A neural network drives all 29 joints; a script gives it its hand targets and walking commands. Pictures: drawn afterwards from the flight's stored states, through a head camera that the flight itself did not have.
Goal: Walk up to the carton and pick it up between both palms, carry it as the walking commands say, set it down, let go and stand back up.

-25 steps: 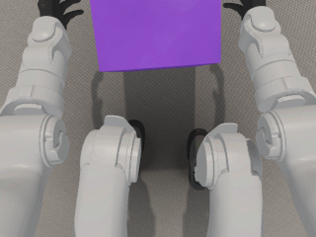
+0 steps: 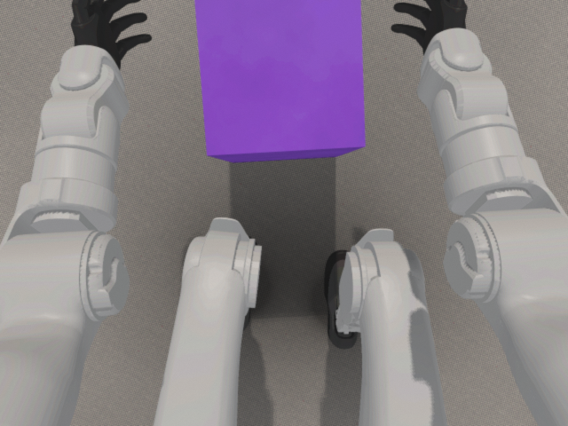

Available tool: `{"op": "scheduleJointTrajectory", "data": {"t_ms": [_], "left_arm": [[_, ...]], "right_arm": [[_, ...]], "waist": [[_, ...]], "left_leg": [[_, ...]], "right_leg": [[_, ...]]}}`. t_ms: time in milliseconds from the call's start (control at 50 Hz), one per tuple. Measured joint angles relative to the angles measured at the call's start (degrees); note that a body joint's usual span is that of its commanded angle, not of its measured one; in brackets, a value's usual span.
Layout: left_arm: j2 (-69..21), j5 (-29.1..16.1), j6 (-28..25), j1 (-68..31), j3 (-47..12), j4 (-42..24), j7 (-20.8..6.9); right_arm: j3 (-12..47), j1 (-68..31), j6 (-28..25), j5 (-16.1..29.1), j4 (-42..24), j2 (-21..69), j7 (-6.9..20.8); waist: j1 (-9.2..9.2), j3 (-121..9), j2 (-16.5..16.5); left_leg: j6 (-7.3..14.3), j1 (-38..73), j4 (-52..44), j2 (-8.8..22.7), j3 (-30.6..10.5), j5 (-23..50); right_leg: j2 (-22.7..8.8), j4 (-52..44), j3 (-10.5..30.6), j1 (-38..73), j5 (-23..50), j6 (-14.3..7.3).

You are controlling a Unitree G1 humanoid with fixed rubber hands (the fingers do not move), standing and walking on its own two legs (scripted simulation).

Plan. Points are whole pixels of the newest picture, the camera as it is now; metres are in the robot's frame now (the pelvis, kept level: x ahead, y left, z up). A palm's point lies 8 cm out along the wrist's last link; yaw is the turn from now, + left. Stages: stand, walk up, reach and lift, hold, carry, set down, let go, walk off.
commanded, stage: set down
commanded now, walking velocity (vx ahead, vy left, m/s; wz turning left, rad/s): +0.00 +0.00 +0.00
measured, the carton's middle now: (281, 95) +0.52 +0.05 -0.31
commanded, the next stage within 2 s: let go in 0.90 s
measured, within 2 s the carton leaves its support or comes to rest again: neither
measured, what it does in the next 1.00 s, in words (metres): rises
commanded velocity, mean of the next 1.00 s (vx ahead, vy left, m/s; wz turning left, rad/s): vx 0.00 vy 0.00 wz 0.00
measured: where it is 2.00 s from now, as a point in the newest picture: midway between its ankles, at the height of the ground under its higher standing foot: (289, 307)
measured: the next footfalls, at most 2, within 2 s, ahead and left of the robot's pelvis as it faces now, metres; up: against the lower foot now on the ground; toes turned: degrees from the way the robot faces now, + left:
none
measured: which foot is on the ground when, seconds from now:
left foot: down 0.00-1.00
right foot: down 0.00-1.00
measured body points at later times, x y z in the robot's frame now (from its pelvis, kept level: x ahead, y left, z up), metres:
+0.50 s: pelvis +0.03 +0.00 +0.14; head +0.35 +0.01 +0.46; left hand +0.53 +0.26 +0.02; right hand +0.57 -0.14 +0.02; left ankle +0.12 +0.11 -0.40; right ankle +0.10 -0.11 -0.40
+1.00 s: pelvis +0.06 +0.00 +0.24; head +0.36 +0.02 +0.57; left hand +0.52 +0.25 +0.11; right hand +0.56 -0.14 +0.11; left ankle +0.12 +0.11 -0.40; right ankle +0.10 -0.11 -0.40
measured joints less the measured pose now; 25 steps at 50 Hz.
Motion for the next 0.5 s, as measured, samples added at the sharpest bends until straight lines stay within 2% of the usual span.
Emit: {"op": "scheduleJointTrajectory", "data": {"t_ms": [120, 320, 500], "left_arm": [[-1.52, 2.62, 0.02, 2.51, 2.50, -0.36, -1.08], [-2.45, 2.87, 0.49, 8.31, 3.48, -5.61, -3.27], [-2.94, 5.04, -0.25, 11.04, 4.64, -6.48, -4.61]], "right_arm": [[-1.51, 3.10, -0.06, -1.75, -0.81, 0.97, 0.44], [-1.80, 8.91, 1.30, -3.42, -7.52, 1.99, 0.86], [-2.67, 12.02, 0.69, -4.40, -8.40, 3.11, 1.86]], "waist": [[0.13, -6.59, 0.09], [-0.26, -10.00, -0.11], [-0.30, -12.38, -0.38]], "left_leg": [[0.06, 1.44, -5.79, 0.23, -0.24, 0.68], [-0.08, 8.66, -18.26, 0.03, -0.76, 3.01], [0.06, 17.26, -29.86, -0.10, -1.11, 5.74]], "right_leg": [[0.30, -6.02, 0.31, 1.29, 1.06, 0.05], [0.08, -18.40, 0.85, 8.37, 3.47, -0.20], [-0.16, -29.97, 1.47, 16.90, 6.26, -0.22]]}}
